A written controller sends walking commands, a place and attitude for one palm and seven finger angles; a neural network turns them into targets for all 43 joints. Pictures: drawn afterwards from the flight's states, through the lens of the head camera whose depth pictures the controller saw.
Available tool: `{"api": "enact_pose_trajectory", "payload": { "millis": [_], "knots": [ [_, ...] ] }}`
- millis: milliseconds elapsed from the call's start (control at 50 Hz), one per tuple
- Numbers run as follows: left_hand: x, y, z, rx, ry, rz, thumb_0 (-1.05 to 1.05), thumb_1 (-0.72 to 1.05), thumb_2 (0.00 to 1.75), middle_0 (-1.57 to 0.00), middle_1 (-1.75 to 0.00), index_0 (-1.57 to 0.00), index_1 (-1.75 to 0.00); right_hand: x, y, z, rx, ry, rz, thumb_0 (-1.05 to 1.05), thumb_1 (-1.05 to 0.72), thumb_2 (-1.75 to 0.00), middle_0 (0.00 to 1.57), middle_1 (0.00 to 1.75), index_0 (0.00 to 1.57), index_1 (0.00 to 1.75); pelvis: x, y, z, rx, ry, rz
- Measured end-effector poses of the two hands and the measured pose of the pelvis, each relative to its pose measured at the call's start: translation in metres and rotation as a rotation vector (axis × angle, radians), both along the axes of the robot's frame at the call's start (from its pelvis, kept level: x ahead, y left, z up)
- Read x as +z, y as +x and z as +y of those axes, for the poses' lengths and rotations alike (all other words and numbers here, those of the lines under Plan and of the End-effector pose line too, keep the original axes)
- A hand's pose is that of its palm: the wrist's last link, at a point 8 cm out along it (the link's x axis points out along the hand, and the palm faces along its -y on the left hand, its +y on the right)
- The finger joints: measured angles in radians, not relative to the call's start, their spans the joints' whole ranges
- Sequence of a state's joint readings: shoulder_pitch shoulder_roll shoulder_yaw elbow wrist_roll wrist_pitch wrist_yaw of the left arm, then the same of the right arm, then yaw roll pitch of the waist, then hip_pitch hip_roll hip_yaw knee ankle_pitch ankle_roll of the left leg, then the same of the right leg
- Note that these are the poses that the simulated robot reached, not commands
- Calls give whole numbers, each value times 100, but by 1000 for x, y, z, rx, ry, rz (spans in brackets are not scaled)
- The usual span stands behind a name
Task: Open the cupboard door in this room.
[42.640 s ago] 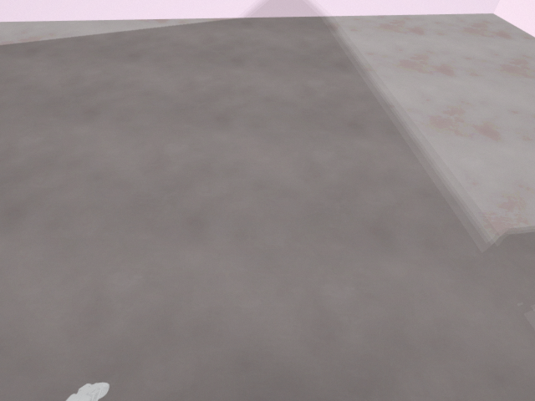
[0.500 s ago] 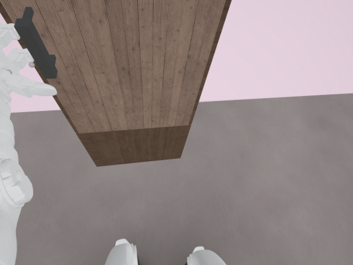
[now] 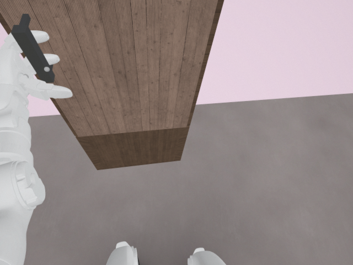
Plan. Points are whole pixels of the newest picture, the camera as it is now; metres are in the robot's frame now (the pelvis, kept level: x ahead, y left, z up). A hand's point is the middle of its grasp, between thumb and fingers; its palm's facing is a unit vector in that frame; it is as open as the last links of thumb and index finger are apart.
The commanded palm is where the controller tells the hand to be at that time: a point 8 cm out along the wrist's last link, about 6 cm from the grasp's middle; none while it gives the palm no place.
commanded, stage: slide the fingers in behind the handle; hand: left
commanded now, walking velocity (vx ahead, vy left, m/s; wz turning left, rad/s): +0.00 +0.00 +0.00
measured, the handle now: (37, 50) +0.56 +0.26 +0.12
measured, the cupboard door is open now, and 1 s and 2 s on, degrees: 0 0 26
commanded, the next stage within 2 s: close the thumb around the handle in 0.40 s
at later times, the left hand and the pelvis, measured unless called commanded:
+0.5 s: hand (42, 70) +0.51 +0.24 +0.12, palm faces +0.07 -1.00 +0.01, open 14.0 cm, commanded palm +0.49 +0.28 +0.12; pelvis +0.00 +0.00 +0.00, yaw +0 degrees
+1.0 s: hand (46, 69) +0.51 +0.23 +0.12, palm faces +0.08 -1.00 +0.00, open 7.6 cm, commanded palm +0.49 +0.26 +0.12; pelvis +0.00 +0.01 +0.00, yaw +0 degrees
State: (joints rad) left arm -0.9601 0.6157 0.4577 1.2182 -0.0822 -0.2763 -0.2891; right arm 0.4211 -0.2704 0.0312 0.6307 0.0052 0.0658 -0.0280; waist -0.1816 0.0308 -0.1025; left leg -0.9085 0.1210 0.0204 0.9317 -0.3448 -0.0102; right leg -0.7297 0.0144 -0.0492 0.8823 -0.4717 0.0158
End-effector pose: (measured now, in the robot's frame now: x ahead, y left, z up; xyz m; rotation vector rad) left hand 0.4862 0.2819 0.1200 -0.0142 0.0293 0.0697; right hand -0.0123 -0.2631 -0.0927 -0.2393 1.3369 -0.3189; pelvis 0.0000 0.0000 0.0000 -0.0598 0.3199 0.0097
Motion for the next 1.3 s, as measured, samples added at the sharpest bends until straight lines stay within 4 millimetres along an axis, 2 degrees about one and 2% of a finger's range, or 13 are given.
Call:
{"api": "enact_pose_trajectory", "payload": {
  "millis": [380, 600, 760, 1120, 1300],
  "knots": [
    [1, -3, 3, 3, -8, -9, -1, -50, 30, -29, -120, -30, -120, 1, 1, -6, 7, -15, -3, 0, -91, -90, 20, 30, 20, 30, 0, -2, -2, 5, -1, -2],
    [0, -5, 10, -6, 1, -19, -1, -47, 31, -30, -120, -30, -120, 2, 1, -1, 7, -15, 4, 0, -91, -90, 20, 30, 20, 30, 0, 0, 3, 5, -5, 0],
    [-2, -2, 6, -10, -4, -2, -1, -20, 43, -32, -123, -32, -123, 0, 3, 6, 12, -9, -1, 0, -91, -90, 20, 30, 20, 30, -1, -1, 6, 7, -6, 2],
    [0, -3, -1, 23, 16, -11, 1, 71, 82, -35, -133, -36, -133, -3, -1, 7, 9, 19, 13, 0, -91, -90, 20, 30, 20, 30, 1, 2, 4, 3, -1, -1],
    [0, -3, -1, 19, 11, -10, 1, 72, 81, -34, -134, -35, -135, -1, 5, -3, 13, 1, 5, 0, -91, -90, 20, 30, 20, 30, 1, 3, -1, 8, 2, -4]
  ]
}}
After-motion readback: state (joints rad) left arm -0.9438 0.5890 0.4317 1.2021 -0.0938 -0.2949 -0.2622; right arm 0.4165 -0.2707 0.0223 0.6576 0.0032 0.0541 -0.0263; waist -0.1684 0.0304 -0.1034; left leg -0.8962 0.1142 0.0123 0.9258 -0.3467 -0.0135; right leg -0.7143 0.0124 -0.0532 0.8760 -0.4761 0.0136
